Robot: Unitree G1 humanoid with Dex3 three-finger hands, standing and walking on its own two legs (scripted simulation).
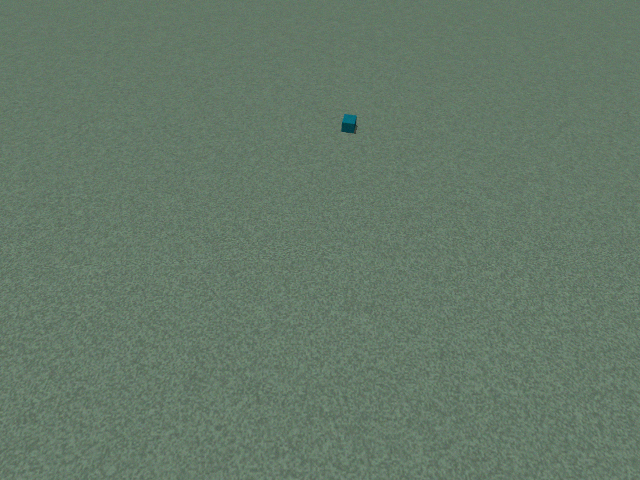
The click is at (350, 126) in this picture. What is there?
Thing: small box
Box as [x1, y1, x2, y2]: [341, 114, 356, 132]
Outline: 344,114 341,131 353,132 356,116
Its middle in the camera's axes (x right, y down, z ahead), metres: +0.17 -0.63 +2.16
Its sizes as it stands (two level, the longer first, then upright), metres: 0.086 0.070 0.059
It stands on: the floor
